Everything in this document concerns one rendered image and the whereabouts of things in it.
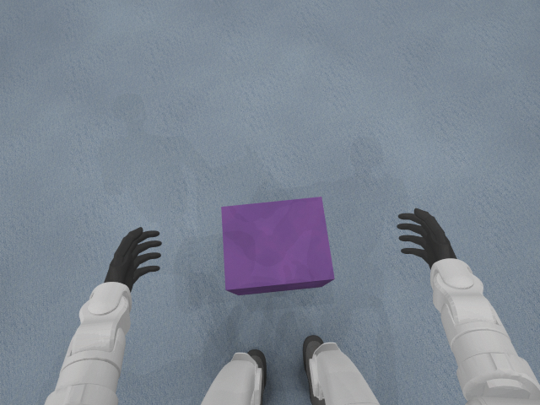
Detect robot left foot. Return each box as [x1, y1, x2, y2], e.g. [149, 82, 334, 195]
[248, 349, 267, 405]

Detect left robot thigh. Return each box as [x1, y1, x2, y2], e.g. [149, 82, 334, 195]
[201, 360, 262, 405]

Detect right robot hand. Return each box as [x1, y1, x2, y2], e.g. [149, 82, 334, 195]
[397, 208, 457, 270]

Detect robot right forearm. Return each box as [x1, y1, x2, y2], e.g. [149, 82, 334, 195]
[430, 258, 540, 401]

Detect robot left forearm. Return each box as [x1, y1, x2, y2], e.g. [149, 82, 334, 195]
[45, 282, 132, 405]

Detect left robot hand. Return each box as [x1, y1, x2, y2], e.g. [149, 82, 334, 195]
[104, 227, 162, 293]

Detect carton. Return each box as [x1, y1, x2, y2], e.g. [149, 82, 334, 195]
[221, 197, 335, 295]

